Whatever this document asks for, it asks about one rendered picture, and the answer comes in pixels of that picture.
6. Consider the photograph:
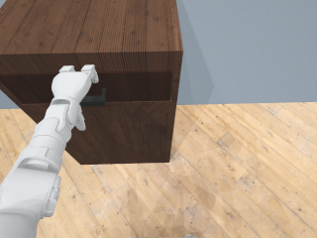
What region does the robot left upper arm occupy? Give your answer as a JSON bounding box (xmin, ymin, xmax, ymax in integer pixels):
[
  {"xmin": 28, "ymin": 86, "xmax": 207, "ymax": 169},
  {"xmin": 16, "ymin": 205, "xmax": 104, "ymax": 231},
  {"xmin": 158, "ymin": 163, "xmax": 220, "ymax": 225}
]
[{"xmin": 0, "ymin": 168, "xmax": 61, "ymax": 238}]

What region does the cabinet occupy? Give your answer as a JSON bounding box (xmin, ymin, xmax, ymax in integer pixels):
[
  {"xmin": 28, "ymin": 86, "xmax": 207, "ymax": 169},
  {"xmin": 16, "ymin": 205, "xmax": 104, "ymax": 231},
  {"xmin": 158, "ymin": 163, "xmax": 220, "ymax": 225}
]
[{"xmin": 0, "ymin": 0, "xmax": 183, "ymax": 165}]

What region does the left robot hand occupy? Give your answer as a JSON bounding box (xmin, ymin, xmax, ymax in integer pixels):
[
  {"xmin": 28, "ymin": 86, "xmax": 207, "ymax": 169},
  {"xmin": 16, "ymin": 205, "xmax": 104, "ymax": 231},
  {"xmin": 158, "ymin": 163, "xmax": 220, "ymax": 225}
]
[{"xmin": 52, "ymin": 64, "xmax": 99, "ymax": 131}]

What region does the handle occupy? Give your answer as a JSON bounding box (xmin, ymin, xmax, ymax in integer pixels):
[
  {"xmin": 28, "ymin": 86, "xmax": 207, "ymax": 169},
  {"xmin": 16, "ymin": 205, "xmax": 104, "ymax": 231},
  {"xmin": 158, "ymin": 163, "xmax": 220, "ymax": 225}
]
[{"xmin": 79, "ymin": 88, "xmax": 107, "ymax": 107}]

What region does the robot left forearm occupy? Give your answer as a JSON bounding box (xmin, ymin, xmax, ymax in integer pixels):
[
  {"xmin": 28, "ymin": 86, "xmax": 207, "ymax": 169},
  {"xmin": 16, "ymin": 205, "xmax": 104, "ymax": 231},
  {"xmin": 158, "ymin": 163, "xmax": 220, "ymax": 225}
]
[{"xmin": 0, "ymin": 95, "xmax": 80, "ymax": 200}]

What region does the drawer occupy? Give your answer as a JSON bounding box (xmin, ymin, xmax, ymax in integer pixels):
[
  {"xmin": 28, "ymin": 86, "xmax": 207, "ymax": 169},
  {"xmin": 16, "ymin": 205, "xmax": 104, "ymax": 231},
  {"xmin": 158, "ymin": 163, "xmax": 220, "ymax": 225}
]
[{"xmin": 0, "ymin": 70, "xmax": 172, "ymax": 104}]

